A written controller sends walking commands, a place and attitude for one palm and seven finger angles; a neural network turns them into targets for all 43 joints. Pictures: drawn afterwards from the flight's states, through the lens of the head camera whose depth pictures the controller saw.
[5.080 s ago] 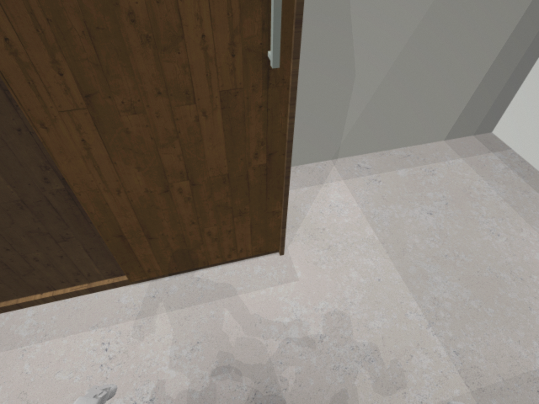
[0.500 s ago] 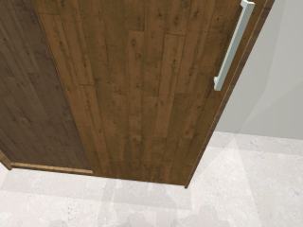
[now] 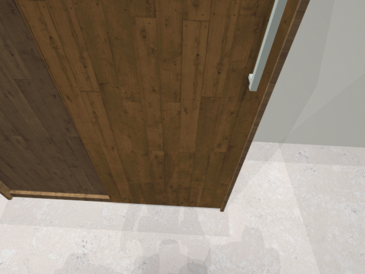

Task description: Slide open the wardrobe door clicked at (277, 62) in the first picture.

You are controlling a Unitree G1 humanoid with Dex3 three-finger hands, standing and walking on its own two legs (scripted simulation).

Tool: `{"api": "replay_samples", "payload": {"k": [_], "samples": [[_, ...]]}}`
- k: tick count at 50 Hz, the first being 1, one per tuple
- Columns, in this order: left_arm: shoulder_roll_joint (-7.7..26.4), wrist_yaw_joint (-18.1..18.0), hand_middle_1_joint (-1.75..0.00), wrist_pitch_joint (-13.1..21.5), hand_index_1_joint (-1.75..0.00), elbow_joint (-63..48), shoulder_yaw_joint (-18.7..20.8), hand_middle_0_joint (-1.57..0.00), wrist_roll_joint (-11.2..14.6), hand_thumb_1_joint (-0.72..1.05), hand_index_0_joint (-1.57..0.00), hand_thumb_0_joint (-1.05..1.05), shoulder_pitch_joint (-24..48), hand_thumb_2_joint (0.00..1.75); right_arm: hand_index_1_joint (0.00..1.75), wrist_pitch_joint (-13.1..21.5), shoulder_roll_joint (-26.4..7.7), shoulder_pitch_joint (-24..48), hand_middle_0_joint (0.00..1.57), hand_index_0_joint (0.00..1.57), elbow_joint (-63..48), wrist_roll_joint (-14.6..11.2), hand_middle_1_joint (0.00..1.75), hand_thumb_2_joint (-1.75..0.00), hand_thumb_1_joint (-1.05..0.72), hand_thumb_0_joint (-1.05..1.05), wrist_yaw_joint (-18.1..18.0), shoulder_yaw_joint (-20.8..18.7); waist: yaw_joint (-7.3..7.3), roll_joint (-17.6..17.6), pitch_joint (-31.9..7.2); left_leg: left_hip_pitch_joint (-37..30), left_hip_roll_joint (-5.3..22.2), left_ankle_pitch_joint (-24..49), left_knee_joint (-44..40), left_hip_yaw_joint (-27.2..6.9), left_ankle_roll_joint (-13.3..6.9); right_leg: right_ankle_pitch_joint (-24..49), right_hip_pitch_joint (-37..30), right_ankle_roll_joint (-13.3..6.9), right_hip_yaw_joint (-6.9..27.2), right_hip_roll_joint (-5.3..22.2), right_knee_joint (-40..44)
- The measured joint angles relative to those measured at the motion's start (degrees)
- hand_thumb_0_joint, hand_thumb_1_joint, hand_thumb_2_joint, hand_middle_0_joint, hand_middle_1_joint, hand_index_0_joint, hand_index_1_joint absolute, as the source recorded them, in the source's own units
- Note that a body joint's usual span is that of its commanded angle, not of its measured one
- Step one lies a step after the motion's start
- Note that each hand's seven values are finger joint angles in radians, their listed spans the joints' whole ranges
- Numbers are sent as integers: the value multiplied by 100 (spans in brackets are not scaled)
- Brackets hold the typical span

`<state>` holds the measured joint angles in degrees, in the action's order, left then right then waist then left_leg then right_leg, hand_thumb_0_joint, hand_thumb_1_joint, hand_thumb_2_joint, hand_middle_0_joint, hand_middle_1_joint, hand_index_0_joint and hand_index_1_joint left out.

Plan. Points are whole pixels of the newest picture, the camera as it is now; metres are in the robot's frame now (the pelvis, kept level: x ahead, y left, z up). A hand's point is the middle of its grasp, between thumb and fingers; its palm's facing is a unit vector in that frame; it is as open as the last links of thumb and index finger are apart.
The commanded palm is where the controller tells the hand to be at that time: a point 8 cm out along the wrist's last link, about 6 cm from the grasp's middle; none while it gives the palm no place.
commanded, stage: look again from close up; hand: right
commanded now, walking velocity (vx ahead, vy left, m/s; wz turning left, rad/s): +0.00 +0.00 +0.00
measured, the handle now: (266, 38) +0.57 -0.14 +0.26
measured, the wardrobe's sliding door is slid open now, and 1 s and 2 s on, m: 0.00 0.00 0.00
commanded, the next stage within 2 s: shuffle to correct the standing spot in 0.68 s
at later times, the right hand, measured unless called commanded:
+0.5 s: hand out of the picture +0.01 -0.21 -0.17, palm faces +0.00 +0.98 -0.20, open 7.4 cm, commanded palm none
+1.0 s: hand out of the picture +0.01 -0.19 -0.18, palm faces +0.00 +0.98 -0.18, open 7.4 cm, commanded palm none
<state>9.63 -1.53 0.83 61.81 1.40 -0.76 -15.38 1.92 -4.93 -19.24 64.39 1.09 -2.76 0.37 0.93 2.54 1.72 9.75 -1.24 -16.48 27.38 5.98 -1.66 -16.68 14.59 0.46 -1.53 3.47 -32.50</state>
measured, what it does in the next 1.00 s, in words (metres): stands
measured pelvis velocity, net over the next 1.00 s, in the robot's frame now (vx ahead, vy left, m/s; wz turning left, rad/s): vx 0.02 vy -0.01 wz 0.02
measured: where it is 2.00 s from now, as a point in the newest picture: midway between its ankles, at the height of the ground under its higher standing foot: outside the picture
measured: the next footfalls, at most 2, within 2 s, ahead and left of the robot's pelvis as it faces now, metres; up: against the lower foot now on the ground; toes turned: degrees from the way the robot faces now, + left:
right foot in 1.24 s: +0.13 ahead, -0.11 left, +0.00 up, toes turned -8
left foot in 1.62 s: +0.17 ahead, +0.13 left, +0.00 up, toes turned +5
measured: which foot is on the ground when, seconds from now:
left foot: down 0.00-1.00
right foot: down 0.00-1.00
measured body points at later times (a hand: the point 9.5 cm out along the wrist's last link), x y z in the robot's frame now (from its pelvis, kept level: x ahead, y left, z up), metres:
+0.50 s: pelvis +0.00 -0.03 +0.00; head +0.01 -0.03 +0.45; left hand -0.01 +0.19 -0.15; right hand +0.01 -0.26 -0.15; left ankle -0.02 +0.10 -0.73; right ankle +0.01 -0.12 -0.73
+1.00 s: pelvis +0.02 -0.01 +0.00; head +0.03 -0.01 +0.45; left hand +0.03 +0.21 -0.16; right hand +0.01 -0.24 -0.16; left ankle -0.02 +0.10 -0.73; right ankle +0.01 -0.12 -0.73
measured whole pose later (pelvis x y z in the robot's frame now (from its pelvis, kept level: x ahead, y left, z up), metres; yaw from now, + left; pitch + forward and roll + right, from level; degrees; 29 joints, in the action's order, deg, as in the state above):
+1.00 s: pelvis +0.02 -0.01 +0.00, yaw +1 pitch +0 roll -1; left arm 8.8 -0.6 1.0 62.9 0.0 -1.3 -16.6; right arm 0.0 -9.5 -18.8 62.5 1.6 -0.8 -0.2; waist -0.3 -1.1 0.1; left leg 10.9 2.5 -20.7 31.6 3.7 -0.4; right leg -18.0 12.4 -1.3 -4.0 0.0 -30.3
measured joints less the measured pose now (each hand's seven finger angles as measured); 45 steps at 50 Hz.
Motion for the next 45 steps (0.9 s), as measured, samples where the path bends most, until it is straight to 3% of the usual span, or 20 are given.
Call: {"api": "replay_samples", "payload": {"k": [7, 15, 45], "samples": [[-42, -7, -30, 49, -29, -94, -117, -20, -31, 94, -20, 1, -202, 89, 30, -115, -333, 188, 20, 20, -233, -19, 30, -89, -91, 0, 30, -41, -60, -164, -163, 65, 257, -70, 180, -138, 153, 68, -112, -149, -159, -243, 154], [-100, 54, -30, 39, -29, -58, -205, -20, -34, 93, -20, 1, -274, 89, 30, -172, -540, 345, 20, 19, -400, -21, 30, -89, -91, 0, 69, -42, -54, -244, -94, 140, 394, 24, 119, -213, 238, 243, -140, -246, -242, -385, 410], [-29, 49, -30, 56, -29, 125, -169, -20, -29, 92, -20, 0, 101, 89, 30, -193, -455, 236, 20, 20, -169, 10, 30, -89, -91, 0, 125, -11, -133, -391, -40, 72, 377, -132, 153, -227, 198, 117, -241, -202, -252, -369, 430]]}}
